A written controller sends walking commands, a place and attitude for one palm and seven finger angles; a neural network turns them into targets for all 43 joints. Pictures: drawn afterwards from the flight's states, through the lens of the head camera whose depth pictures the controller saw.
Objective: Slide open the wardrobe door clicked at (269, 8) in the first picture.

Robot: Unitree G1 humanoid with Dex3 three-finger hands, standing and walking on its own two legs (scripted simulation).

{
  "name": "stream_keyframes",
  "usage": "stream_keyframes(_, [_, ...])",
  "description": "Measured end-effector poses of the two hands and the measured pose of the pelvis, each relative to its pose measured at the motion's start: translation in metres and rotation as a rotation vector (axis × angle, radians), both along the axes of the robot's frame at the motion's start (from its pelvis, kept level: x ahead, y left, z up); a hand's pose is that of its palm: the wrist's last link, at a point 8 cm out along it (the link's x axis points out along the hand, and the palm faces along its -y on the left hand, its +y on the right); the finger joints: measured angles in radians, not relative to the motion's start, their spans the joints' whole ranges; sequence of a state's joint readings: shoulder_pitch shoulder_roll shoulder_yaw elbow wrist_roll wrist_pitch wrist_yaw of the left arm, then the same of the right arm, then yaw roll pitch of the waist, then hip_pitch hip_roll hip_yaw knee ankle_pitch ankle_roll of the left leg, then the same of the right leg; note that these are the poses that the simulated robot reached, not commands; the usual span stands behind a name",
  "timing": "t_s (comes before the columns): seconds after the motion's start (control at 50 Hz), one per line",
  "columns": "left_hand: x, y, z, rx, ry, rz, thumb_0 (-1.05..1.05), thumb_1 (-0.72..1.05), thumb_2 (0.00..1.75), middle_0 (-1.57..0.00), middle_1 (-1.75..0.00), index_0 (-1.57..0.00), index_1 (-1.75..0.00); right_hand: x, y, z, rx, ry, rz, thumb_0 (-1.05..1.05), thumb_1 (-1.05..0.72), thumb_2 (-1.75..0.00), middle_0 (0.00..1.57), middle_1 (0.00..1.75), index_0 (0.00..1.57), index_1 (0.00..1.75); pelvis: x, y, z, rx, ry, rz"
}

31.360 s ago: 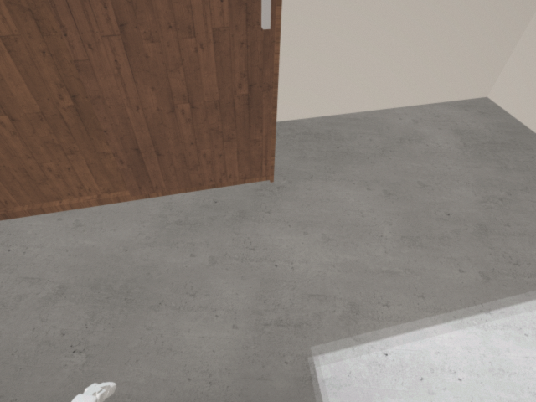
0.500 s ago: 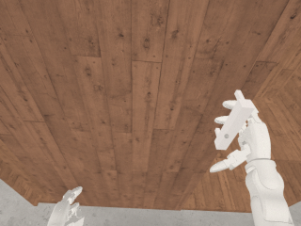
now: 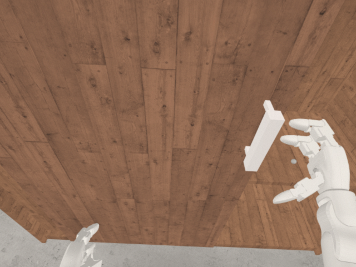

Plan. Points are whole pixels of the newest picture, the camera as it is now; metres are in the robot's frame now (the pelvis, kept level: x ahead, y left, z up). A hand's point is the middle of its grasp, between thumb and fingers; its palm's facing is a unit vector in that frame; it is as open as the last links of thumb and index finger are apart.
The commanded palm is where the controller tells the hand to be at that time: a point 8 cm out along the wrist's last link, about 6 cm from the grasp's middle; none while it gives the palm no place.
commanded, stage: slip the hand off the handle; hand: right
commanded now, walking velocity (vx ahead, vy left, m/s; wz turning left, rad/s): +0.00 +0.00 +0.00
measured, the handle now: (258, 136) +0.36 -0.15 +0.15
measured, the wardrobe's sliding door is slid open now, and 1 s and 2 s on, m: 0.55 0.55 0.55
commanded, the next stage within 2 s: draw the hand back to the body in 0.76 s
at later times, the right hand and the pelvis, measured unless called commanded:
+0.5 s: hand (296, 200) +0.22 -0.19 +0.14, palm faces +0.09 +0.99 -0.15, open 14.7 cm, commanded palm +0.19 -0.25 +0.13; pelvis -0.01 +0.01 +0.00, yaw -1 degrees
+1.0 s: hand (300, 205) +0.21 -0.20 +0.13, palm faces +0.05 +1.00 -0.07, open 14.7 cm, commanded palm +0.18 -0.26 +0.14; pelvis +0.01 +0.01 +0.00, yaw -1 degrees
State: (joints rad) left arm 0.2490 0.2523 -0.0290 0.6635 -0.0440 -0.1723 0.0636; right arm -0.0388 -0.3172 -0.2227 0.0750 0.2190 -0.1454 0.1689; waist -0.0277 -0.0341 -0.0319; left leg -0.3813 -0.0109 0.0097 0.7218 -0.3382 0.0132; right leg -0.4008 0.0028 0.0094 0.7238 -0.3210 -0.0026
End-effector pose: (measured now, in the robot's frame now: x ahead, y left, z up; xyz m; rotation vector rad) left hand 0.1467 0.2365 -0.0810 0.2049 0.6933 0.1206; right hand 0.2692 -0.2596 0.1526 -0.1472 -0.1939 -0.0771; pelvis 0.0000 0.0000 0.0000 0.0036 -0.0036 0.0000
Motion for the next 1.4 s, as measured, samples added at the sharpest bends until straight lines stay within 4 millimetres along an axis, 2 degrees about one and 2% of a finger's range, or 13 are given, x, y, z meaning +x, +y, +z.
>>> stream_keyframes(0.1, [-0.010,0.003,0.001,0.008,-0.005,0.021,0.01,0.91,0.90,-0.20,-0.30,-0.21,-0.30,0.001,0.003,-0.003,0.017,0.014,0.037,-0.01,0.56,-0.20,0.27,1.15,0.25,1.15,-0.005,-0.002,0.000,0.001,-0.001,0.001])
stream_keyframes(0.2, [-0.012,0.003,0.006,-0.001,-0.046,0.032,0.01,0.91,0.90,-0.20,-0.30,-0.21,-0.30,-0.015,0.014,-0.008,0.010,0.023,0.064,-0.01,0.56,-0.20,0.26,1.15,0.25,1.15,-0.005,-0.003,0.001,-0.005,-0.002,0.014])
stream_keyframes(0.42, [0.012,-0.004,0.013,-0.007,-0.116,-0.048,0.01,0.91,0.90,-0.20,-0.30,-0.21,-0.30,-0.069,0.010,-0.011,-0.009,0.010,-0.021,-0.01,0.56,-0.20,0.26,1.15,0.25,1.15,-0.008,0.003,-0.003,-0.001,-0.027,-0.004])
stream_keyframes(0.56, [0.027,-0.008,0.015,-0.016,-0.161,-0.080,0.01,0.91,0.90,-0.20,-0.30,-0.21,-0.30,-0.080,0.022,-0.011,-0.015,0.022,0.020,-0.01,0.56,-0.20,0.26,1.15,0.25,1.15,-0.010,0.009,-0.004,-0.003,-0.025,-0.014])
stream_keyframes(0.78, [0.029,0.004,0.014,-0.008,-0.166,-0.065,0.01,0.91,0.90,-0.20,-0.30,-0.21,-0.30,-0.097,0.013,-0.015,-0.018,0.061,-0.010,-0.01,0.56,-0.20,0.26,1.15,0.25,1.15,-0.001,0.015,-0.005,0.001,-0.018,-0.014])
stream_keyframes(0.9, [0.027,0.009,0.008,0.012,-0.138,-0.058,0.01,0.91,0.90,-0.20,-0.30,-0.21,-0.30,-0.094,0.013,-0.017,-0.017,0.054,0.003,-0.01,0.56,-0.20,0.26,1.15,0.26,1.15,0.001,0.014,-0.008,0.004,-0.007,-0.020])
stream_keyframes(0.94, [0.026,0.009,0.007,0.009,-0.132,-0.043,0.01,0.91,0.90,-0.20,-0.30,-0.21,-0.30,-0.089,0.011,-0.019,0.038,0.074,0.015,-0.01,0.56,-0.20,0.26,1.15,0.26,1.15,0.002,0.013,-0.007,0.005,-0.009,-0.020])
stream_keyframes(1.0, [0.028,0.007,0.010,0.008,-0.143,-0.022,0.01,0.91,0.90,-0.20,-0.30,-0.21,-0.30,-0.081,0.010,-0.018,0.081,0.127,0.031,-0.01,0.56,-0.20,0.26,1.15,0.26,1.15,0.007,0.011,-0.004,0.007,-0.012,-0.021])
stream_keyframes(1.08, [0.034,0.003,0.018,0.001,-0.181,-0.011,0.01,0.91,0.90,-0.20,-0.30,-0.21,-0.30,-0.076,0.006,-0.009,0.052,0.147,0.035,-0.01,0.56,-0.20,0.26,1.15,0.25,1.15,0.013,0.008,0.000,0.004,-0.012,-0.013])
stream_keyframes(1.18, [0.043,-0.004,0.026,-0.007,-0.217,-0.025,0.01,0.91,0.90,-0.20,-0.30,-0.21,-0.30,-0.081,0.000,0.000,0.063,0.131,0.026,-0.01,0.55,-0.20,0.25,1.15,0.25,1.15,0.017,0.005,0.002,0.004,-0.018,-0.008])
stream_keyframes(1.28, [0.051,-0.009,0.031,-0.001,-0.224,-0.050,0.01,0.91,0.90,-0.20,-0.30,-0.21,-0.30,-0.085,-0.008,-0.003,0.083,0.154,-0.005,-0.01,0.55,-0.20,0.25,1.15,0.25,1.15,0.017,0.003,0.003,0.008,-0.029,-0.015])
stream_keyframes(1.4, [0.056,-0.017,0.036,0.001,-0.237,-0.079,0.01,0.91,0.90,-0.20,-0.30,-0.21,-0.30,-0.087,-0.003,0.003,0.060,0.146,0.005,-0.01,0.52,-0.21,0.25,1.13,0.25,1.13,0.014,0.001,0.005,0.010,-0.041,-0.023])
